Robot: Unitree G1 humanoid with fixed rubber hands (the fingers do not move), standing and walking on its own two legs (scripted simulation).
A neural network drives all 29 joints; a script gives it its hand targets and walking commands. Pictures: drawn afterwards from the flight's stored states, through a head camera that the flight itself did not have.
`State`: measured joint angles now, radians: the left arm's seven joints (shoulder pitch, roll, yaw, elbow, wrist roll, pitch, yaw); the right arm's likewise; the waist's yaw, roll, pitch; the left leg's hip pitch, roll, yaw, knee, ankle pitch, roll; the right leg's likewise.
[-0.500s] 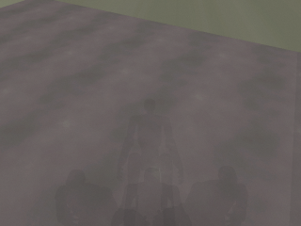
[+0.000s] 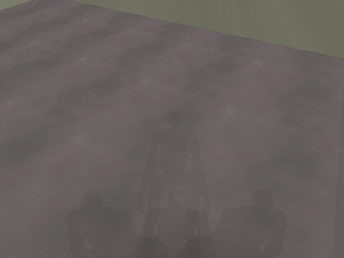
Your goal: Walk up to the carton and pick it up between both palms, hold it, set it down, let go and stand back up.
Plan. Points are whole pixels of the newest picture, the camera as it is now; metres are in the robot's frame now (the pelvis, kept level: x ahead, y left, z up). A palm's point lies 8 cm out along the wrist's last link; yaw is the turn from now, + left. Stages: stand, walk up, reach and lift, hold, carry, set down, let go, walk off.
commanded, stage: stand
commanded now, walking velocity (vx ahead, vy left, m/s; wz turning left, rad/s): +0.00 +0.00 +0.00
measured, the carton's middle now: out of the picture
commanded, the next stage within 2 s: walk up in 0.64 s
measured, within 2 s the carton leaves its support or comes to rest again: neither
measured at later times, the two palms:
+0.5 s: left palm out of the picture -0.01 +0.19 -0.14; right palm out of the picture -0.02 -0.21 -0.16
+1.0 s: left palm out of the picture +0.00 +0.21 -0.14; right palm out of the picture +0.04 -0.25 -0.16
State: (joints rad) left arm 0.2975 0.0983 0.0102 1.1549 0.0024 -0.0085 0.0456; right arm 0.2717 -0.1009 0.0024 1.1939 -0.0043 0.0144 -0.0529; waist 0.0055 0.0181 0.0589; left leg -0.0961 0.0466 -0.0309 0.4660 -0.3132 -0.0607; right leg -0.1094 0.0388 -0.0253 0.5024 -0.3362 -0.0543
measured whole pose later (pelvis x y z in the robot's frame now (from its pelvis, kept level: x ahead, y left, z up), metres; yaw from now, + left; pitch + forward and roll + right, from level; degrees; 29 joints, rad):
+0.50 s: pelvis +0.01 -0.02 +0.00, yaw +0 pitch -3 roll +0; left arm 0.30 0.09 0.00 1.16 0.00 -0.02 0.05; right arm 0.27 -0.10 0.00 1.21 0.00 0.02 -0.05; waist 0.00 0.03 0.06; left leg -0.08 0.08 -0.03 0.46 -0.33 -0.09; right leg -0.10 0.07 -0.03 0.49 -0.35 -0.08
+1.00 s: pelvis +0.00 -0.01 -0.01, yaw +8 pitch -3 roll -2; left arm 0.23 0.12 0.05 1.04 0.03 -0.03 0.10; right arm 0.18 -0.19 -0.06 1.15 -0.07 0.08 -0.02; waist -0.03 0.06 0.13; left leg -0.42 0.08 -0.03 1.02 -0.49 -0.05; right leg -0.10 0.05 -0.18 0.54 -0.38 -0.08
